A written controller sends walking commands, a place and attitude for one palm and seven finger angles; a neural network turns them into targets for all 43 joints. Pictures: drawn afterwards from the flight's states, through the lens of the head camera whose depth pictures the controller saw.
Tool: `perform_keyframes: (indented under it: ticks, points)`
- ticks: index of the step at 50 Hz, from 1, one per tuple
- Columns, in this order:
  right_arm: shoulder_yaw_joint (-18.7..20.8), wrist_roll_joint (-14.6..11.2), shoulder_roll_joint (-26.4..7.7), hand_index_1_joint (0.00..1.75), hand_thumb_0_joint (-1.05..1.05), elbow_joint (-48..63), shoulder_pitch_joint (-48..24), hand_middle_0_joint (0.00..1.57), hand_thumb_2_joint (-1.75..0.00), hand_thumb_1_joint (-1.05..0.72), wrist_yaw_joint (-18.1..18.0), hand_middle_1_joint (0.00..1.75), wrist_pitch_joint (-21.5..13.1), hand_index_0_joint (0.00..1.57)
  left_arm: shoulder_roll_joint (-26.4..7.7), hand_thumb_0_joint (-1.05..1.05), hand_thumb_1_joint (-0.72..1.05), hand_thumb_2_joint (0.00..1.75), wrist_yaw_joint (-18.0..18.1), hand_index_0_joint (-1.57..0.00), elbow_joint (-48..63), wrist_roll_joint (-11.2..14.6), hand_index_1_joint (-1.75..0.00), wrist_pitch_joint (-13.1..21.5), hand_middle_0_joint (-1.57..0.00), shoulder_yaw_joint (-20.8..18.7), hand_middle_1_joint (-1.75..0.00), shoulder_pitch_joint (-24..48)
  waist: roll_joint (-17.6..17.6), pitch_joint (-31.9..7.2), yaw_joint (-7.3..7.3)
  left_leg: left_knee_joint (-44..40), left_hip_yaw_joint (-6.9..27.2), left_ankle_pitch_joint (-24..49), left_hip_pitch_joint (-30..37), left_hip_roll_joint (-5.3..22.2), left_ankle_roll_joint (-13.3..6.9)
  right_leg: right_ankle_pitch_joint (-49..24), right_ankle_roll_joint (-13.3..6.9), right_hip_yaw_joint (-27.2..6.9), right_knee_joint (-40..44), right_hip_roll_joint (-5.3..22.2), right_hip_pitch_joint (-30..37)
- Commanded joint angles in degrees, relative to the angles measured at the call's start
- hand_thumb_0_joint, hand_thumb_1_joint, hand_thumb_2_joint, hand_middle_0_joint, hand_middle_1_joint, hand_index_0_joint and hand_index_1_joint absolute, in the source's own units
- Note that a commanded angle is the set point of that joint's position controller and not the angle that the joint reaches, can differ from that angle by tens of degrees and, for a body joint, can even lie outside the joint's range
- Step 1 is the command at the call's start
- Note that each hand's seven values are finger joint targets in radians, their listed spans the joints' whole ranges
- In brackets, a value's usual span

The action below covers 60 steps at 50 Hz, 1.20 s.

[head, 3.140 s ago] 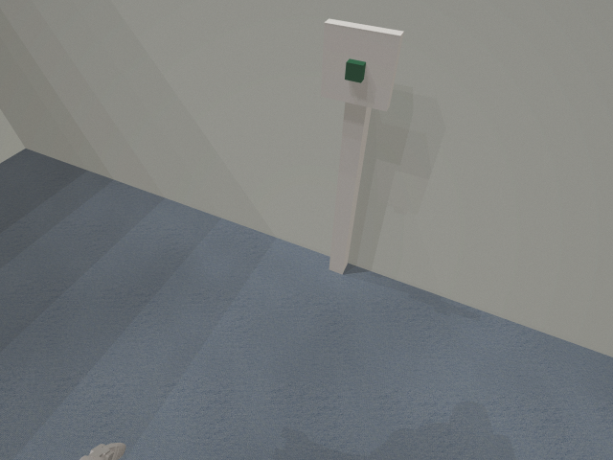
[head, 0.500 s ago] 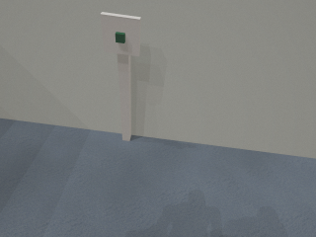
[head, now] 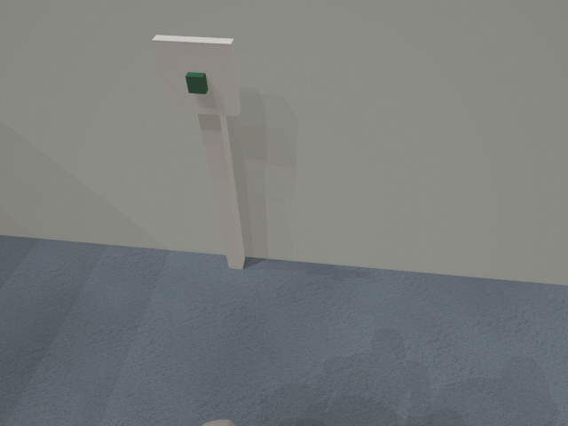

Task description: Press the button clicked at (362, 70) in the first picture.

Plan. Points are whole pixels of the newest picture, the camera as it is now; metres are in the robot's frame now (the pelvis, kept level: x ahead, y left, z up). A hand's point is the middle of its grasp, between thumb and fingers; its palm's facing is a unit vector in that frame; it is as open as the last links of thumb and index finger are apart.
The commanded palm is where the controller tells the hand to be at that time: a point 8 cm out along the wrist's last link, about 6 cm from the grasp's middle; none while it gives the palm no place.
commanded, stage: take the last steps up to it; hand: left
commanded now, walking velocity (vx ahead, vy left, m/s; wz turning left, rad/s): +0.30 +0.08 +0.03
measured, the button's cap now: (197, 82) +0.83 +0.24 +0.08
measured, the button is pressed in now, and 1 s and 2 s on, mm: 0 0 0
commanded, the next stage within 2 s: come to a stop and stand still in 0.60 s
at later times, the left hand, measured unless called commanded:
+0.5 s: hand (132, 393) +0.21 +0.28 -0.18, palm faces +0.04 -0.98 -0.17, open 7.4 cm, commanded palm none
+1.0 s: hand (183, 288) +0.41 +0.23 -0.17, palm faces +0.01 -0.97 -0.24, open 7.2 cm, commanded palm none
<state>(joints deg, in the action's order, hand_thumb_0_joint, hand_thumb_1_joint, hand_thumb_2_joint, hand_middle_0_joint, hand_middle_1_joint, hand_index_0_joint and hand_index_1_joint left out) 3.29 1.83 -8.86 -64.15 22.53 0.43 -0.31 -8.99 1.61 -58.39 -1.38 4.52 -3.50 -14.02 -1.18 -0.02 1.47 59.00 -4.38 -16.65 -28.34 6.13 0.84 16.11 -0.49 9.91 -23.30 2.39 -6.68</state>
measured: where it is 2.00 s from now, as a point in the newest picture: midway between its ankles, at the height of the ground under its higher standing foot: outside the picture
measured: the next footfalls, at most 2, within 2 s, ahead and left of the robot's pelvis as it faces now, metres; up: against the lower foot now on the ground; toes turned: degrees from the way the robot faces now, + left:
left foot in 0.22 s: +0.23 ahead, +0.17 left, +0.00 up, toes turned +10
right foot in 0.76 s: +0.42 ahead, -0.04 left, +0.00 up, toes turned -10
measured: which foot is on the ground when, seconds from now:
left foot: up 0.00-0.20, down 0.22-0.78, up 0.80-1.00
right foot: down 0.00-0.24, up 0.26-0.74, down 0.76-1.00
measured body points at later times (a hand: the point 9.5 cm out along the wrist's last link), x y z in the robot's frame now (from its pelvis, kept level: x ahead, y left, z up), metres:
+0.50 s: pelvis +0.19 +0.09 +0.00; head +0.21 +0.11 +0.45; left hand +0.21 +0.33 -0.16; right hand +0.21 -0.14 -0.14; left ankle +0.19 +0.16 -0.74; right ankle +0.21 -0.04 -0.65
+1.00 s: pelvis +0.30 +0.06 -0.01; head +0.34 +0.04 +0.44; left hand +0.41 +0.28 -0.15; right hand +0.31 -0.16 -0.18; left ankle +0.27 +0.20 -0.67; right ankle +0.38 -0.03 -0.74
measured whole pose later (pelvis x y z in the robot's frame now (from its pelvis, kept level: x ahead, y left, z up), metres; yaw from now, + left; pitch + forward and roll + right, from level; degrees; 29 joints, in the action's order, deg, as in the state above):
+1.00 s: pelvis +0.30 +0.06 -0.01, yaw -1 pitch -1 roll +1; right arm 3.8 0.7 -8.9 -61.8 13.4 -1.4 3.1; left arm -7.3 2.9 -56.9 -1.3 0.4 -2.3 -5.6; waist -1.9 5.9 1.1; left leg 62.8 -1.0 -27.4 -25.0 1.9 3.0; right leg 9.3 -3.3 9.3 -29.7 3.4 -19.3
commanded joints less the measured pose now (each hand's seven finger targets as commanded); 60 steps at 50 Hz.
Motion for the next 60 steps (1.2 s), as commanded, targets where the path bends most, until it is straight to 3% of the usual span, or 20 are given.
perform_keyframes:
  ticks: [1, 8, 10, 12, 14, 16, 18, 24, 33, 36, 37, 38, 39, 40, 44, 50, 56, 58, 59, 60]
  points:
    - [0.22, -0.24, -0.32, 0.3, 0.0, 5.0, -1.54, 0.2, -0.9, -0.9, 1.22, 0.3, -0.29, 0.2, -5.7, 0.0, 0.9, 0.9, -0.51, -0.2, -1.16, -0.25, -0.3, 0.27, -0.2, 0.07, -0.3, -6.05, 9.29, 8.97, -0.48, -5.19, -0.47, 6.8, -4.18, 2.01, 0.91, -7.98, -5.55, -7.13, 14.87, 14.21, -6.58]
    - [0.4, -0.56, -3.47, 0.3, 0.0, 9.47, -9.76, 0.2, -0.9, -0.9, 2.2, 0.3, -1.89, 0.2, -10.1, 0.0, 0.9, 0.9, -0.47, -0.2, -2.71, -0.76, -0.3, -0.15, -0.2, -0.95, -0.3, -7.75, 9.23, 7.24, -1.47, -21.44, -3.14, 3.6, 4.17, -0.22, -0.96, -13.55, -5.01, -6.76, 7.6, 15.17, -1.83]
    - [1.18, 0.05, -6.87, 0.3, 0.0, 6.14, 1.12, 0.2, -0.9, -0.9, 1.27, 0.3, -2.7, 0.2, -9.8, 0.0, 0.9, 0.9, -0.52, -0.2, -2.85, -0.36, -0.3, -0.53, -0.2, -0.99, -0.3, -7.75, 2.47, 0.52, 3.6, -28.96, -4.34, 6.14, 21.3, -3.03, -1.75, -21.36, -2.98, -2.29, -10.07, 11.21, -4.19]
    - [3.45, 0.18, -18.07, 0.3, 0.0, 3.45, 12.24, 0.2, -0.9, -0.9, -0.5, 0.3, -3.09, 0.2, -4.29, 0.0, 0.9, 0.9, -1.37, -0.2, -0.83, 0.8, -0.3, -0.97, -0.2, 0.06, -0.3, -10.84, -22.81, -10.49, 5.71, -39.73, 25.73, 14.12, 40.45, 18.12, -9.33, 19.03, 0.93, -0.87, -43.94, -2.28, -24.46]
    - [2.29, -0.5, -14.5, 0.3, 0.0, 4.31, 5.77, 0.2, -0.9, -0.9, -1.41, 0.3, -2.83, 0.2, -5.65, 0.0, 0.9, 0.9, -1.08, -0.2, 0.04, 0.44, -0.3, -1.18, -0.2, -0.15, -0.3, -4.93, -14.64, -6.11, 4.68, -43.37, 23.52, 9.75, 33.43, 17.86, -9.95, 13.04, -0.68, -8.63, -54.56, 2.55, -29.79]
    - [0.56, -0.4, -8.93, 0.3, 0.0, 6.12, -1.54, 0.2, -0.9, -0.9, -1.54, 0.3, -3.71, 0.2, -4.79, 0.0, 0.9, 0.9, -1.97, -0.2, -1.25, 0.03, -0.3, -1.33, -0.2, -0.54, -0.3, -3.7, -4.34, 0.99, 1.45, -43.55, 13.31, 14.44, 23.35, 13.94, -8.16, 3.9, -0.11, -9.48, -52.39, 5.69, -28.43]
    - [-0.25, -0.82, -6.59, 0.3, 0.0, 5.27, -2.94, 0.2, -0.9, -0.9, -1.78, 0.3, -4.63, 0.2, -2.72, 0.0, 0.9, 0.9, -2.33, -0.2, -2.66, -0.11, -0.3, -2.24, -0.2, -0.2, -0.3, -6.76, -1.88, 1.11, -1.07, -45.19, 6.61, 17.71, 18.71, 10.91, -7.31, 0.07, 0.55, -8.51, -48.71, 5.5, -23.16]
    - [-0.13, -1.02, -5.54, 0.3, 0.0, 3.94, -1.42, 0.2, -0.9, -0.9, -2.04, 0.3, -4.75, 0.2, -2.23, 0.0, 0.9, 0.9, -2.17, -0.2, -1.33, -0.56, -0.3, -4.23, -0.2, -0.46, -0.3, -5.6, -2.33, 4.16, -2.62, -49.92, 3.85, 16.39, 20.62, 10.1, -9.11, -5.58, 2.26, -8.58, -40.1, 5.79, -28.65]
    - [-0.03, -0.15, -5.52, 0.3, 0.0, -0.58, 5.41, 0.2, -0.9, -0.9, -2.28, 0.3, -3.73, 0.2, -1.7, 0.0, 0.9, 0.9, -1.9, -0.2, 2.58, -0.19, -0.3, -3.38, -0.2, 0.51, -0.3, 6.04, -3.57, 6.79, 0.89, -43.23, 1.25, 30.88, 27.68, 10.56, -9.81, -1.7, 0.3, -3.62, -16.32, 3.02, -23.9]
    - [-0.34, -0.46, -5.5, 0.3, 0.0, -1.25, 5.04, 0.2, -0.9, -0.9, -2.54, 0.3, -3.2, 0.2, -1.84, 0.0, 0.9, 0.9, -1.52, -0.2, 0.54, -0.34, -0.3, -2.46, -0.2, 0.54, -0.3, -0.22, -2.09, 3.45, -2.24, -32.8, -1.4, 40.01, 25.94, 7.99, -7.15, -7.0, -0.79, -0.95, -7.31, -0.82, -10.81]
    - [-0.59, -1.06, -5.17, 0.3, 0.0, -1.18, 4.17, 0.2, -0.9, -0.9, -2.57, 0.3, -3.25, 0.2, -3.52, 0.0, 0.9, 0.9, -1.04, -0.2, -1.39, -0.36, -0.3, -1.84, -0.2, 0.25, -0.3, -5.86, -0.71, -0.34, -4.85, -26.23, -2.26, 38.09, 22.52, 5.96, -4.83, -17.65, -0.82, -3.27, -3.01, 0.81, -1.05]
    - [-0.98, -1.7, -2.9, 0.3, 0.0, -0.46, 5.05, 0.2, -0.9, -0.9, -2.37, 0.3, -3.29, 0.2, -7.85, 0.0, 0.9, 0.9, 0.03, -0.2, -2.75, -0.43, -0.3, -1.1, -0.2, -0.44, -0.3, -10.54, 8.23, -5.94, -5.7, -16.71, -3.87, 23.06, 12.12, 2.04, -1.49, -43.14, -3.7, -14.53, -4.87, 10.96, 11.42]
    - [-1.01, -2.33, -2.05, 0.3, 0.0, 0.2, 6.85, 0.2, -0.9, -0.9, -2.57, 0.3, -2.77, 0.2, -11.39, 0.0, 0.9, 0.9, 0.4, -0.2, -3.36, 0.26, -0.3, -1.06, -0.2, -0.74, -0.3, -12.55, 11.86, -10.65, -4.4, -7.12, -3.24, -14.03, 9.9, -3.82, 0.73, -69.24, -11.17, -23.44, -4.05, 22.77, 14.9]
    - [-0.44, -2.58, -2.6, 0.3, 0.0, 0.18, 6.23, 0.2, -0.9, -0.9, -3.18, 0.3, -1.75, 0.2, -12.37, 0.0, 0.9, 0.9, 0.7, -0.2, -2.26, 0.58, -0.3, -1.55, -0.2, -0.47, -0.3, -9.8, 7.8, -9.69, -3.52, -3.09, 1.64, -19.67, 10.33, -3.51, 0.39, -73.44, -14.58, -20.51, -3.66, 24.13, 10.82]
    - [-0.03, -1.91, -0.97, 0.3, 0.0, 0.84, -0.19, 0.2, -0.9, -0.9, -2.92, 0.3, 2.23, 0.2, -8.13, 0.0, 0.9, 0.9, 1.87, -0.2, 0.38, 0.36, -0.3, -3.51, -0.2, -0.21, -0.3, -0.05, 4.44, -0.08, -2.16, 4.78, 5.18, -15.07, 7.02, -2.34, 1.11, -52.93, -11.94, -15.47, 1.5, 19.93, -5.08]
    - [1.4, -0.9, -2.74, 0.3, 0.0, 3.75, -1.03, 0.2, -0.9, -0.9, -1.38, 0.3, 4.51, 0.2, -9.57, 0.0, 0.9, 0.9, 1.7, -0.2, 4.15, -0.06, -0.3, -4.5, -0.2, -1.54, -0.3, 4.67, 8.66, -3.3, -0.58, 6.23, 4.62, -6.92, 5.13, -3.54, 2.75, -31.02, -9.31, -11.19, 4.71, 16.8, -8.86]
    - [0.89, -0.91, -3.47, 0.3, 0.0, 7.16, -5.36, 0.2, -0.9, -0.9, -0.7, 0.3, 2.63, 0.2, -11.22, 0.0, 0.9, 0.9, 0.82, -0.2, 4.98, -1.09, -0.3, -5.39, -0.2, -1.98, -0.3, 4.06, 13.94, -3.62, -2.49, -11.43, 1.6, -8.16, 9.84, -3.94, 1.49, -3.18, -8.17, -14.25, 7.72, 14.42, -9.2]
    - [0.35, -1.07, -3.15, 0.3, 0.0, 6.48, -2.19, 0.2, -0.9, -0.9, -0.8, 0.3, 1.62, 0.2, -10.82, 0.0, 0.9, 0.9, 0.74, -0.2, 4.81, -0.95, -0.3, -5.6, -0.2, -1.72, -0.3, 5.11, 13.47, -3.57, -0.64, -22.97, 0.57, -5.01, 17.18, -3.96, 0.85, 6.7, -6.04, -13.68, 7.14, 12.38, -13.24]
    - [0.14, -1.04, -3.5, 0.3, 0.0, 5.25, 1.34, 0.2, -0.9, -0.9, -0.88, 0.3, 1.1, 0.2, -10.17, 0.0, 0.9, 0.9, 0.61, -0.2, 4.6, -0.47, -0.3, -5.94, -0.2, -1.35, -0.3, 5.77, 10.42, -3.98, 1.27, -32.18, 0.52, -0.42, 23.29, -4.15, 0.59, 11.46, -3.62, -12.18, 3.89, 10.5, -16.63]
    - [0.44, -0.61, -6.61, 0.3, 0.0, 4.92, 2.07, 0.2, -0.9, -0.9, -1.11, 0.3, 0.4, 0.2, -7.09, 0.0, 0.9, 0.9, 0.35, -0.2, 4.39, 0.3, -0.3, -6.3, -0.2, -0.52, -0.3, 4.0, -2.21, -1.96, 1.22, -41.21, 8.89, -6.5, 22.56, 0.45, 0.0, 13.87, -0.95, -9.43, -5.21, 5.88, -20.53]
